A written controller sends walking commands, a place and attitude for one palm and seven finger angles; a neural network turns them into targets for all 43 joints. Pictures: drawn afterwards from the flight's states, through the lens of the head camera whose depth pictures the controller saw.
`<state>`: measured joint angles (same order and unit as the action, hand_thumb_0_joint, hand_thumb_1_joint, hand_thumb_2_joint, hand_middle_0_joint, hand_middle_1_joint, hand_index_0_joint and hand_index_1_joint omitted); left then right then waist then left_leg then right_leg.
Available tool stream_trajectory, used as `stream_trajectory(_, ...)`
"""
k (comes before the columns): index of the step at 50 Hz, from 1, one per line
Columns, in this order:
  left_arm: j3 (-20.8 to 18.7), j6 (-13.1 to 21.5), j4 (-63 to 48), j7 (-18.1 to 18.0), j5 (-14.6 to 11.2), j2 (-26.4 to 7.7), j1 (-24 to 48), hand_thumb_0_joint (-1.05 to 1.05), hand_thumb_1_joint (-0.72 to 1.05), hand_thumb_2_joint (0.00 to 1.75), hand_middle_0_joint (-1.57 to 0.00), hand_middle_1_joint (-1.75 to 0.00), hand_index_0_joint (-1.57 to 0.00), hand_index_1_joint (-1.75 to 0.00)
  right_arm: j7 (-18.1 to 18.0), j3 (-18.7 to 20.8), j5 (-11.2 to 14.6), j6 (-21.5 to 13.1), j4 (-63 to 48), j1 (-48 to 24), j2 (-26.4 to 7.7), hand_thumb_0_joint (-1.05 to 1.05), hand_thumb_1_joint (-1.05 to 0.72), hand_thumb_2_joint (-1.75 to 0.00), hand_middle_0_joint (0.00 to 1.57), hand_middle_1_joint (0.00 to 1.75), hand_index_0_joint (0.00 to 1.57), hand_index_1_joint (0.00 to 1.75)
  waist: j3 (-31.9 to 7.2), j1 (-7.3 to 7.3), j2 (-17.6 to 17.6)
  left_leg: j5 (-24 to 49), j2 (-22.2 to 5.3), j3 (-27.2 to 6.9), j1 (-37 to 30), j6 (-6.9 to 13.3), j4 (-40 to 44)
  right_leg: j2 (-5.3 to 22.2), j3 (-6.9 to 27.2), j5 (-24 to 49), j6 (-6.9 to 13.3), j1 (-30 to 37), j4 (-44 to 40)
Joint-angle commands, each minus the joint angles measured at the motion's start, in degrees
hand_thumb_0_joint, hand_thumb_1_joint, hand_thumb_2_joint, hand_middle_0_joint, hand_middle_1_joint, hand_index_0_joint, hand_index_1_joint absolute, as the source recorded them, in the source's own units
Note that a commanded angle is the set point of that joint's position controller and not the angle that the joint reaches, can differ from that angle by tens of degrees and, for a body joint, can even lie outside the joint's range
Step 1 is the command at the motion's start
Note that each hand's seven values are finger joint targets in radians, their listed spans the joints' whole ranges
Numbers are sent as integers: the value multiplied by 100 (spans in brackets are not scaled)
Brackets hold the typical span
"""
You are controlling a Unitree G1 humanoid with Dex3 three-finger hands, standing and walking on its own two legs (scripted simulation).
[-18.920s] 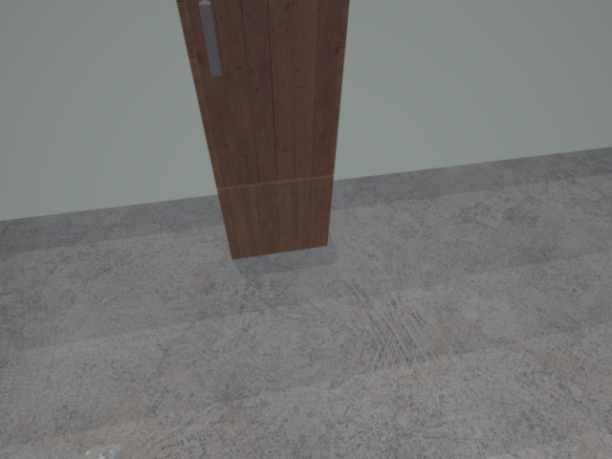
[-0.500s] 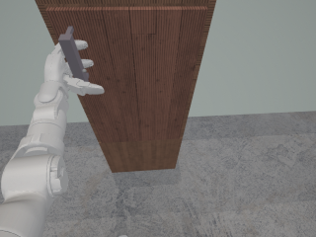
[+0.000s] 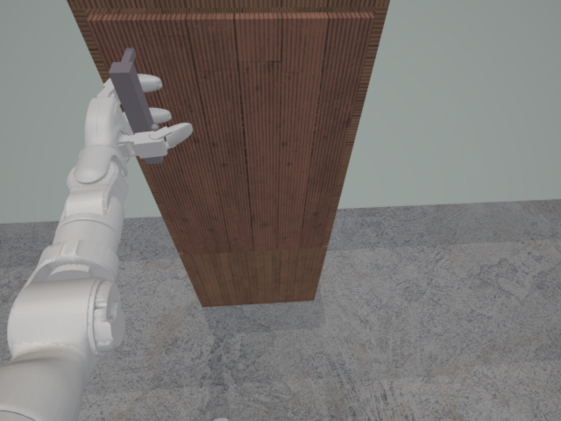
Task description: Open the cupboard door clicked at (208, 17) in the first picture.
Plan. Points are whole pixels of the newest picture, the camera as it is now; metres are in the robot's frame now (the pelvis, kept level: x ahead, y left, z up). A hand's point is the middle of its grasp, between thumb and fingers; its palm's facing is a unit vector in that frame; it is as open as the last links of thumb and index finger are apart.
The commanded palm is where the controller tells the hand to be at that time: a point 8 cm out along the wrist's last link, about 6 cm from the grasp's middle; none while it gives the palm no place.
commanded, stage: close the thumb around the handle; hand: left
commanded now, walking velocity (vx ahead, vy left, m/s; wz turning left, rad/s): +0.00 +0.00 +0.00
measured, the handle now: (143, 109) +0.53 +0.19 +0.16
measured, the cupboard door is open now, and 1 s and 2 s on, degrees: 0 21 42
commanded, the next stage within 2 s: pull the door open along its arc in 0.32 s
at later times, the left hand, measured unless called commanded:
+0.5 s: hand (155, 126) +0.48 +0.17 +0.16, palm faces +0.04 -1.00 +0.00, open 5.6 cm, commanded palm +0.45 +0.22 +0.16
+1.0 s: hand (174, 185) +0.37 +0.12 +0.16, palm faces +0.20 -0.98 +0.10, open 6.1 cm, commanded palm +0.31 +0.17 +0.16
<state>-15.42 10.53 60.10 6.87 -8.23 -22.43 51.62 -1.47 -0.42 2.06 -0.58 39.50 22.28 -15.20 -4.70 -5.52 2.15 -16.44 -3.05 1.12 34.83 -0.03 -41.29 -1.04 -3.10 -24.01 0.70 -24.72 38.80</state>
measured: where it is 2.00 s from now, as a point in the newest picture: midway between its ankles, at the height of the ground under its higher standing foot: outside the picture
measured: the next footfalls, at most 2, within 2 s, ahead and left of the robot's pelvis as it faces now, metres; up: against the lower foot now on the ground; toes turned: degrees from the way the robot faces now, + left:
none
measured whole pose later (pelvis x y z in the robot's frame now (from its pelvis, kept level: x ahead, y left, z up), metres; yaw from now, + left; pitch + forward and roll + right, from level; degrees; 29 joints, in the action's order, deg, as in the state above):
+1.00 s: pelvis +0.02 -0.01 +0.01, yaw -1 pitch +3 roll +0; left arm -7.0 -6.1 4.8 -9.8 -10.4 -3.8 11.7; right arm -0.3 -0.6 2.6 1.1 33.4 13.0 -13.6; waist -6.1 0.1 2.3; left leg -16.5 -2.6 3.2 21.9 -0.8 -35.0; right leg -0.6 -1.1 -24.0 1.1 -13.1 33.7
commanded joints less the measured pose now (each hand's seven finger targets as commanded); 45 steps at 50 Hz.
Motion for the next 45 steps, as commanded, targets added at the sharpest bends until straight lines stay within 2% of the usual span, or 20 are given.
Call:
stream_trajectory(1,-81,344,-1162,100,-34,-966,3060,0,62,78,-38,-132,-38,-132,-87,342,-24,-193,-442,401,-929,0,-90,-90,20,30,20,30,-1904,-260,42,1490,208,-284,-2405,242,194,-213,102,2162,-25,-637,-551)
stream_trajectory(4,-219,370,-1146,117,-16,-1172,3155,0,79,85,-39,-134,-39,-134,-106,331,-45,-181,-414,452,-935,0,-90,-90,20,30,20,30,-1949,-239,39,1513,233,-265,-2310,261,156,-194,115,2234,-22,-506,-532)
stream_trajectory(6,-154,373,-1122,160,0,-1090,3011,0,90,90,-40,-135,-40,-135,-97,329,-21,-173,-463,391,-916,0,-90,-90,20,30,20,30,-1966,-205,159,1501,228,-253,-2346,239,173,-193,118,2218,-20,-554,-526)
stream_trajectory(9,-90,427,-1256,156,-24,-1014,3104,0,90,90,-40,-135,-40,-135,-95,321,-34,-171,-474,409,-904,0,-90,-90,20,30,20,30,-1969,-242,200,1599,233,-275,-2404,246,154,-199,94,2259,-6,-529,-515)
stream_trajectory(11,-160,409,-1281,162,-55,-1015,2874,0,90,90,-40,-135,-40,-135,-84,345,-21,-172,-512,379,-913,0,-90,-90,20,30,20,30,-2095,-173,134,1696,225,-260,-2478,242,145,-215,98,2372,-15,-519,-499)
stream_trajectory(18,-12,381,-1333,187,-72,-892,3049,0,90,90,-40,-135,-40,-135,-85,336,-9,-159,-492,332,-898,0,-90,-90,20,30,20,30,-1893,-244,139,1552,244,-237,-2392,249,168,-214,108,2334,-31,-549,-547)
stream_trajectory(20,-205,401,-1339,168,-51,-1123,2886,0,90,90,-40,-135,-40,-135,-95,343,-8,-142,-496,352,-926,0,-90,-90,20,30,20,30,-2074,-165,93,1667,239,-244,-2412,253,173,-207,123,2444,-23,-424,-510)
stream_trajectory(21,-95,384,-1396,185,-84,-964,2878,0,90,90,-40,-135,-40,-135,-95,341,-1,-145,-529,313,-901,0,-90,-90,20,30,20,30,-2055,-185,164,1637,249,-222,-2451,257,168,-206,129,2421,-31,-462,-538)
stream_trajectory(22,-487,369,-1157,180,-40,-1467,2742,0,90,90,-40,-135,-40,-135,-121,344,-10,-124,-474,386,-957,0,-90,-90,20,30,20,30,-1974,-121,-34,1574,231,-234,-2295,259,169,-203,138,2387,-27,-390,-546)
stream_trajectory(23,-490,345,-1139,226,-42,-1510,2595,0,90,90,-40,-135,-40,-135,-123,317,-2,-109,-533,350,-960,0,-90,-90,20,30,20,30,-1936,-75,-26,1564,261,-197,-2167,270,212,-193,157,2457,-32,-265,-539)
stream_trajectory(27,-501,364,-1662,330,-129,-1391,2086,0,90,90,-40,-135,-40,-135,-111,330,19,-74,-719,208,-903,0,-90,-90,20,30,20,30,-2211,101,168,1947,272,-136,-2381,262,208,-195,137,2884,-15,23,-486)
stream_trajectory(29,-531,298,-1860,347,-217,-1325,1561,0,90,90,-40,-135,-40,-135,-110,332,28,-52,-822,172,-898,0,-90,-90,20,30,20,30,-2209,177,-135,2105,284,-102,-2288,292,228,-202,118,3141,-17,315,-488)
stream_trajectory(30,-554,247,-1987,355,-207,-1335,1303,0,90,90,-40,-135,-40,-135,-107,341,64,-39,-880,82,-895,0,-90,-90,20,30,20,30,-2195,238,-77,2123,270,-60,-2335,284,260,-202,139,3213,-29,297,-496)
stream_trajectory(35,-470,-80,-2978,346,-358,-1044,-48,0,90,90,-40,-135,-40,-135,-78,333,134,-35,-1178,-247,-834,0,-90,-90,20,30,20,30,-1896,459,-257,2142,298,54,-2242,312,414,-176,128,3513,-52,675,-575)
stream_trajectory(37,-328,-231,-3651,338,-394,-839,-524,0,90,90,-40,-135,-40,-135,-64,326,157,-49,-1301,-426,-769,0,-90,-90,20,30,20,30,-1879,538,-112,2211,305,79,-2318,295,470,-151,117,3624,-49,817,-586)
stream_trajectory(39,-281,-409,-4133,271,-464,-684,-1075,0,90,90,-40,-135,-40,-135,-54,315,167,-74,-1398,-565,-747,0,-90,-90,20,30,20,30,-1748,578,-378,2207,312,106,-2317,316,516,-143,89,3680,-72,951,-641)
stream_trajectory(42,-13,-728,-5118,179,-510,-227,-1892,0,90,90,-40,-135,-40,-135,-23,278,209,-129,-1564,-917,-633,0,-90,-90,20,30,20,30,-1628,686,-141,2259,318,146,-2477,276,612,-111,72,3831,-75,1024,-666)
stream_trajectory(43,-692,-929,-5594,-596,-757,-40,-1800,0,90,90,-40,-135,-40,-135,0,244,189,-195,-1588,-1154,-422,0,-90,-90,20,30,20,30,-1685,1060,-309,2220,322,137,-2396,209,634,-131,-12,3532,-69,1084,-743)
stream_trajectory(44,-190,-1076,-5802,-1043,-621,470,-2176,0,90,90,-40,-135,-40,-135,24,200,139,-245,-1525,-1281,-411,0,-90,-90,20,30,20,30,-1359,906,-348,2095,289,125,-2389,184,704,-127,-44,3294,-80,1024,-793)
stream_trajectory(45,-53,-1258,-6026,-1385,-491,682,-2529,0,90,90,-40,-135,-40,-135,63,210,114,-243,-1505,-1358,-411,0,-90,-90,20,30,20,30,-1268,897,-320,2045,263,109,-2454,169,747,-113,-53,3193,-83,950,-794)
